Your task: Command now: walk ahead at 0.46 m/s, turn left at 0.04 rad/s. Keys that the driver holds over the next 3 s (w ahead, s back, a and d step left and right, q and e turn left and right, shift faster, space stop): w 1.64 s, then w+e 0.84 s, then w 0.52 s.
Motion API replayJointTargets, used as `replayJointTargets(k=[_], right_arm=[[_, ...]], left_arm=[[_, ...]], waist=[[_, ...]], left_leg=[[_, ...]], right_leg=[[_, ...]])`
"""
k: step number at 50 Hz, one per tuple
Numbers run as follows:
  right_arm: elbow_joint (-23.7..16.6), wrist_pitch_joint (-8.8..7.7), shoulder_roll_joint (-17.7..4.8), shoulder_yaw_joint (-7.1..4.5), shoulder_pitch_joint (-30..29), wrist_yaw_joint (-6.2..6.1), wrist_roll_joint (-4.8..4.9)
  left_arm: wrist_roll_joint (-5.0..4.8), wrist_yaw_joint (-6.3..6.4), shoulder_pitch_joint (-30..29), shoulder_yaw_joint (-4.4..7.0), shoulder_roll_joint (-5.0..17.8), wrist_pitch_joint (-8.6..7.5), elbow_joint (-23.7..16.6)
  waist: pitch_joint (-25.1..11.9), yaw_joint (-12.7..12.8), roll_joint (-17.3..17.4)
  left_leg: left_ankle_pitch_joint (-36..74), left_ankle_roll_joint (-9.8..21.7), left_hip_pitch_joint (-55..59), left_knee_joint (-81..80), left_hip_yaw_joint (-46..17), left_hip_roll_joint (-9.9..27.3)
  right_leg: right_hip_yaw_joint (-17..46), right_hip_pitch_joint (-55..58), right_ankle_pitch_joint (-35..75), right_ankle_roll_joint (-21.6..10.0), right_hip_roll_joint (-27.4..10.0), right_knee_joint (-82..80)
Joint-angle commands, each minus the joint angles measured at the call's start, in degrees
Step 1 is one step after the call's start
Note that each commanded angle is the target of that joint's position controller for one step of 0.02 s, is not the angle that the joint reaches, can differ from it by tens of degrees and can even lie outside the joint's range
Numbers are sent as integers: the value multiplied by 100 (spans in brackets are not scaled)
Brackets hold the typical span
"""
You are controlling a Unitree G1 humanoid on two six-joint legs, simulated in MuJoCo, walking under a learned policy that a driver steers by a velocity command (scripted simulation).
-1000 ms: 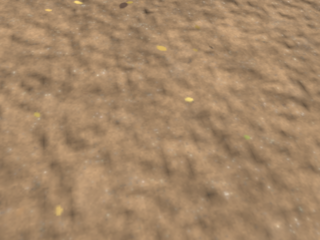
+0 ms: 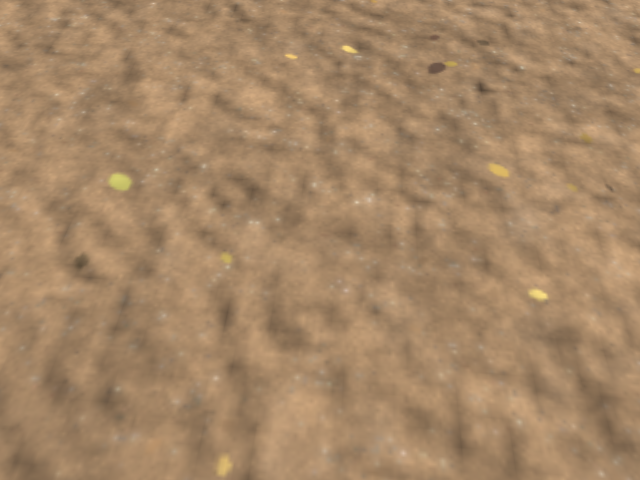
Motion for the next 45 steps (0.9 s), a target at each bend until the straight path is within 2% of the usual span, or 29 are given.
replayJointTargets(k=[1, 4, 8, 11, 13, 15, 16, 17, 18, 19, 20, 21, 22, 23, 24, 25, 27, 30, 33, 35, 37, 40, 43, 44, 45], right_arm=[[-45, -121, -592, -116, 437, -37, 48], [200, -191, -655, -129, 812, -38, 131], [434, -181, -580, -87, 1098, -42, 124], [591, -191, -647, -87, 1283, -64, 110], [707, -187, -713, -94, 1394, -93, 98], [788, -175, -775, -102, 1353, -127, 86], [804, -171, -829, -111, 1265, -145, 73], [825, -154, -895, -129, 1200, -160, 44], [835, -112, -934, -141, 1131, -163, 37], [794, -101, -872, -114, 1152, -157, 61], [602, -108, -312, 11, 1611, -103, 207], [700, -112, -479, -76, 1841, -84, 173], [601, -95, -718, -147, 1360, -89, 84], [517, -125, -661, -123, 957, -54, 63], [510, -112, -507, -103, 827, -32, 66], [514, -42, -447, -91, 854, -8, -9], [589, 87, -298, -60, 958, 60, -61], [405, 163, -293, -61, 381, 102, -50], [151, 161, -293, -47, -395, 116, -30], [25, 134, -209, -4, -806, 127, 0], [-81, 117, -150, 38, -1174, 129, 20], [-233, 94, -188, 52, -1594, 109, 24], [-305, 35, -288, 14, -1590, 86, 25], [-239, 9, -342, -18, -1333, 59, 24], [-75, -21, -435, -73, -806, 15, 19]], left_arm=[[102, -95, -160, 87, 445, -22, -325], [117, -133, -562, 69, 362, 43, -452], [98, -141, -1500, -10, 237, 61, -778], [54, -141, -2074, -90, 142, 47, -965], [42, -117, -2276, -97, 188, 40, -1050], [42, -75, -2219, -75, 261, 17, -1060], [42, -37, -1979, -47, 316, 2, -988], [46, 13, -1503, 4, 420, -20, -834], [61, 67, -654, 72, 530, -64, -540], [159, 139, 306, 167, 772, -117, -253], [284, 196, 886, 319, 1395, -133, -189], [82, 120, 661, 324, 1383, -67, -169], [-57, 98, -55, 278, 1104, -49, -256], [-71, 74, -500, 171, 671, -82, -330], [-41, 70, -678, 107, 452, -124, -298], [-48, 87, -691, 64, 338, -169, -207], [-39, 86, -481, 49, 309, -274, -50], [-80, 77, -143, 82, 447, -349, 155], [-102, 84, 199, 50, 391, -332, 313], [-104, 93, 355, 31, 382, -329, 389], [-92, 119, 562, 21, 402, -331, 482], [-39, 169, 836, 7, 415, -301, 631], [16, 233, 785, 23, 496, -261, 714], [27, 249, 667, 32, 541, -254, 710], [39, 253, 583, 44, 590, -242, 714]], waist=[[275, -147, 754], [285, -128, 627], [497, -257, 580], [589, -374, 607], [631, -388, 598], [590, -276, 583], [447, -135, 622], [164, 80, 668], [-296, 447, 572], [-857, 796, 393], [-1638, 652, -698], [-1936, 428, -1080], [-928, 163, -477], [-265, 80, -51], [64, -87, 45], [196, -238, -71], [145, -343, -105], [329, -318, -59], [496, -146, -56], [514, -42, -73], [521, 81, -120], [562, 213, -150], [536, 84, -185], [409, -69, -228], [129, -291, -267]], left_leg=[[124, 580, 1052, -1586, -1651, 1396], [1535, 707, 1140, -1590, -1208, 1343], [2305, 735, 1097, -1632, -791, 1193], [2654, 687, 1108, -1649, -624, 1201], [2909, 665, 1350, -1619, -622, 1343], [3612, 605, 1639, -1360, -571, 1463], [4415, 534, 1754, -1011, -501, 1472], [5168, 454, 1842, -397, -441, 1450], [5394, 366, 1732, 644, -305, 1301], [4218, 289, 850, 2022, -182, 1074], [1212, 85, -875, 4170, 140, 323], [-1678, 97, -1886, 5304, -526, -330], [-1206, 161, -2316, 5449, -760, 132], [-742, 169, -2300, 5147, -671, 381], [-508, 163, -2088, 4748, -613, 595], [-409, 106, -1820, 4442, -603, 723], [-264, 3, -1553, 4265, -478, 748], [244, -152, -2135, 3762, -311, 904], [867, -290, -2612, 2937, -141, 949], [1219, -327, -2525, 2254, -17, 863], [1444, -306, -2417, 1716, 102, 753], [1351, -195, -2444, 1230, 178, 618], [765, 34, -2214, 887, 175, 466], [500, 139, -1795, 761, 227, 318], [296, 257, -1148, 624, 284, 127]], right_leg=[[103, -1694, 546, 93, -423, 377], [-59, -1991, 893, 295, -461, 305], [-262, -2191, 1458, 445, -435, -599], [-414, -1781, 1861, 356, -288, -1564], [-455, -1567, 1876, 206, -189, -1993], [-487, -1248, 1659, 2, -56, -2271], [-529, -872, 1445, -109, 85, -2358], [-559, -315, 1203, -215, 259, -2423], [-628, 640, 1225, -339, 434, -2748], [-160, 2090, 1137, -530, -25, -2846], [2207, 3625, 231, -1018, -1717, -3073], [4295, 3771, 172, -1419, -2271, -4047], [3460, 2929, -257, -1264, -2045, -4152], [2666, 2055, -67, -1142, -1820, -4358], [2088, 1469, 307, -943, -1522, -4574], [1669, 1069, 767, -798, -1292, -4689], [1220, 834, 1510, -780, -1128, -4821], [810, 980, 1791, -799, -1007, -5080], [518, 1291, 2282, -705, -840, -5137], [333, 1418, 2650, -611, -747, -5079], [251, 1646, 2953, -564, -762, -5019], [261, 2239, 3418, -610, -934, -4838], [263, 2751, 4346, -598, -1148, -4419], [199, 2791, 5104, -534, -1151, -4078], [147, 2796, 5804, -465, -1113, -3468]])
Next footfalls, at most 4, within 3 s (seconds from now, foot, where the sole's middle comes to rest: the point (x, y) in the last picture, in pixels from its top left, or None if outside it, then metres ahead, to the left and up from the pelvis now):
0.38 right None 0.38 -0.10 -0.78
0.94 left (298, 399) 0.68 0.07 -0.78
1.48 right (376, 296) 0.98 -0.12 -0.78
2.02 left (314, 209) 1.28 0.05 -0.78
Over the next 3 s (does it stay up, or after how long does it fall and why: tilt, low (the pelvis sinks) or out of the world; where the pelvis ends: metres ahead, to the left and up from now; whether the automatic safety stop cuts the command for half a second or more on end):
stays up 1.55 -0.23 -0.01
